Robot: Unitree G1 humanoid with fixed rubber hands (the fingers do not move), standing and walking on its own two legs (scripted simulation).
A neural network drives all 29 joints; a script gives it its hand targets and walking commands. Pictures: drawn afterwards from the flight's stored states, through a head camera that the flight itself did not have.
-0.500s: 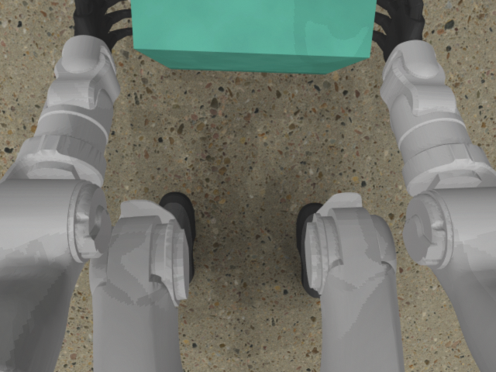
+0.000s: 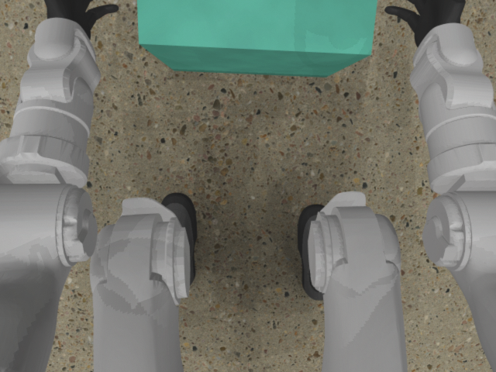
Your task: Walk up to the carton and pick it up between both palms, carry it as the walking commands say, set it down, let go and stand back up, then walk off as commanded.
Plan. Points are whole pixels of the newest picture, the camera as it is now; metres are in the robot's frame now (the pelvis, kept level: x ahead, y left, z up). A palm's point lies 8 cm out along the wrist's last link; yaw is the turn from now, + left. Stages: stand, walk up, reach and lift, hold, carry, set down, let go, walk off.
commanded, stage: set down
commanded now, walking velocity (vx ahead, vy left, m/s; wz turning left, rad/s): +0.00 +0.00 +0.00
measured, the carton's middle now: (255, 7) +0.58 +0.00 -0.27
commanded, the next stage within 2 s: let go in 1.28 s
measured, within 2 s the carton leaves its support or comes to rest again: neither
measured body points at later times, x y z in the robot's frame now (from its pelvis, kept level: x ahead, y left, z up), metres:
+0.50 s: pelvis +0.01 +0.00 +0.10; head +0.34 +0.01 +0.40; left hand +0.55 +0.24 -0.02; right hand +0.55 -0.22 -0.01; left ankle +0.12 +0.15 -0.33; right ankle +0.10 -0.14 -0.33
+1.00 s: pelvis +0.03 +0.00 +0.23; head +0.33 +0.01 +0.56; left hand +0.55 +0.24 +0.14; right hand +0.55 -0.23 +0.15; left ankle +0.12 +0.15 -0.33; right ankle +0.10 -0.14 -0.33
